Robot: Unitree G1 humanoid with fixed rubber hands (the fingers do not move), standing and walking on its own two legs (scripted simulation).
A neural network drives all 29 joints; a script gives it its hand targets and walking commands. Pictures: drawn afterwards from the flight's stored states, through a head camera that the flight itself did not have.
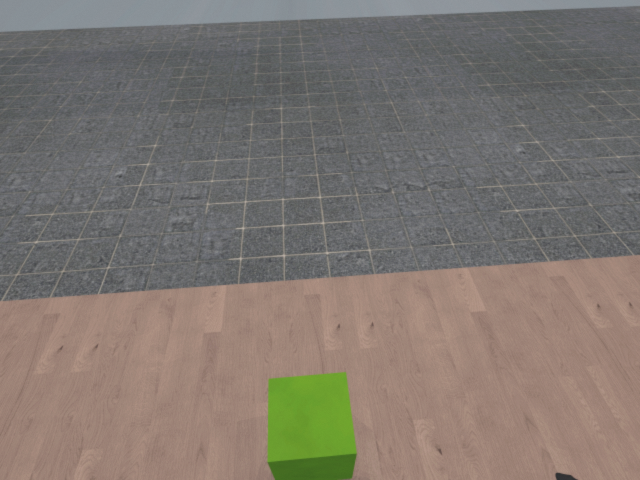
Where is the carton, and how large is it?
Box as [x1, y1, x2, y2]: [268, 372, 356, 479]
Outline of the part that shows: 345,372 268,379 268,463 275,479 340,479 351,477 356,451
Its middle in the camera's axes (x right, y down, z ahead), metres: -0.03 +0.53 +1.06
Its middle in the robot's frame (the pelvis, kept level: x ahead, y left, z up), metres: +0.40 +0.05 -0.66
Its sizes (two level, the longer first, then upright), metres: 0.210 0.200 0.250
